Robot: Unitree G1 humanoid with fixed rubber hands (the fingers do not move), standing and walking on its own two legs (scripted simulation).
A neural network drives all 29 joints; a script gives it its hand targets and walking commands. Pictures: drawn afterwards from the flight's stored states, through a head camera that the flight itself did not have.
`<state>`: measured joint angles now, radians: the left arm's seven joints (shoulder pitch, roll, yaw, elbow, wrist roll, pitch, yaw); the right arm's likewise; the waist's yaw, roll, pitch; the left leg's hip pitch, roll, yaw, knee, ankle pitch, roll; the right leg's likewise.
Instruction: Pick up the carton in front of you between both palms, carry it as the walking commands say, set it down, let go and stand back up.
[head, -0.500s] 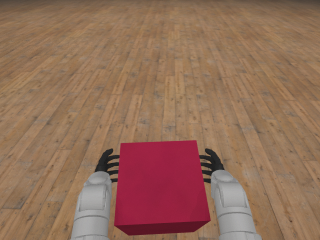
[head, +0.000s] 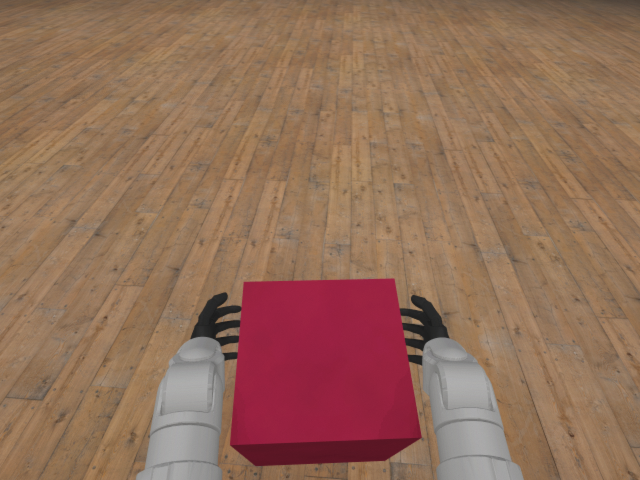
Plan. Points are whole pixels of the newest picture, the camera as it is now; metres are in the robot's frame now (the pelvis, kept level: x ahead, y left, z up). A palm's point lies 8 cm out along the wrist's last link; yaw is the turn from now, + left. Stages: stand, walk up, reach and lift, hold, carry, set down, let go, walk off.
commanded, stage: set down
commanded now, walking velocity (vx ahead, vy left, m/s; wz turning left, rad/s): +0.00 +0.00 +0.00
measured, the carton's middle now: (320, 378) +0.31 +0.00 -0.07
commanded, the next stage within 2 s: none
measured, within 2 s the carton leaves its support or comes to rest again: neither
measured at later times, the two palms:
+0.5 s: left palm (247, 379) +0.34 +0.12 -0.13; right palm (420, 382) +0.34 -0.17 -0.13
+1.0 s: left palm (253, 399) +0.37 +0.13 -0.27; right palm (397, 389) +0.40 -0.16 -0.27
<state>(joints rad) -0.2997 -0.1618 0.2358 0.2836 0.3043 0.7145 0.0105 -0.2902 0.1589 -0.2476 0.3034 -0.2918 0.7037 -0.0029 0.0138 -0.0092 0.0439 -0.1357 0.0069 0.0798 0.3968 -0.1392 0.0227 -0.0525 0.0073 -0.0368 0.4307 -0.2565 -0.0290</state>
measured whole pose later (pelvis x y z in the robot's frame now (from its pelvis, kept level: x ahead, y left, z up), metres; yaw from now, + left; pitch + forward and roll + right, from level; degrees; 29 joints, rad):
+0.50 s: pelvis -0.03 +0.00 -0.05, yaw -4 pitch +20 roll +0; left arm -0.59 -0.24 0.52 0.54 0.40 0.19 0.09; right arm -0.64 0.12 -0.45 0.66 -0.36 0.18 -0.01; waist 0.02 0.00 0.09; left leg -0.93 -0.05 -0.03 0.81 -0.23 0.01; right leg -0.87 0.08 0.05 0.87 -0.34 -0.03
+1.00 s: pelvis -0.04 -0.01 -0.19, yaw -4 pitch +43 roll +0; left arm -0.71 -0.19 0.50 0.53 0.25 0.21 0.15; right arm -0.84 0.02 -0.36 0.77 -0.22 0.18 -0.08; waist 0.05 -0.02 -0.22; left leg -1.73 -0.08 -0.06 1.38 -0.40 -0.03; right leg -1.67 0.12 0.03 1.45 -0.52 -0.03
